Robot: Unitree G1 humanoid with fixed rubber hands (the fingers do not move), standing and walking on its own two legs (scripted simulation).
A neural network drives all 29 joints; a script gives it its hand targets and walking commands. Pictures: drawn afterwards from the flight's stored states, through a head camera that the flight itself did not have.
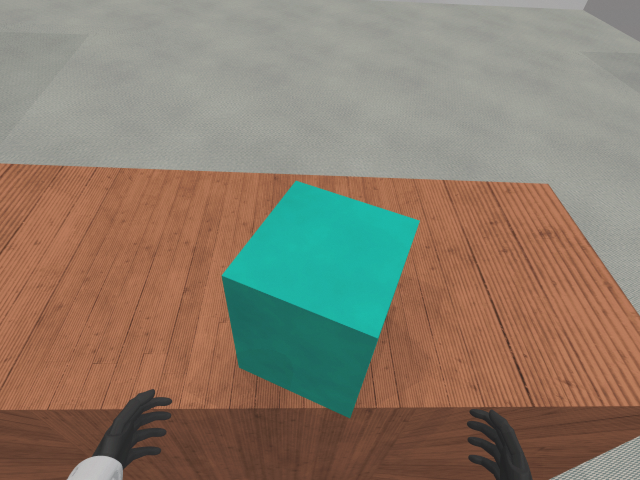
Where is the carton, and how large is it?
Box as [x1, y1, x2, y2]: [222, 181, 419, 417]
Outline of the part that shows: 295,181 222,274 222,280 239,367 349,417 419,221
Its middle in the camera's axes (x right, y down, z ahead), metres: +0.00 +0.10 +0.61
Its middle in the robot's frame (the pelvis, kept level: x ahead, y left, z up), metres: +0.39 +0.00 -0.03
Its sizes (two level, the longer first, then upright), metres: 0.210 0.200 0.250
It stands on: a pedestal, 0.62 m high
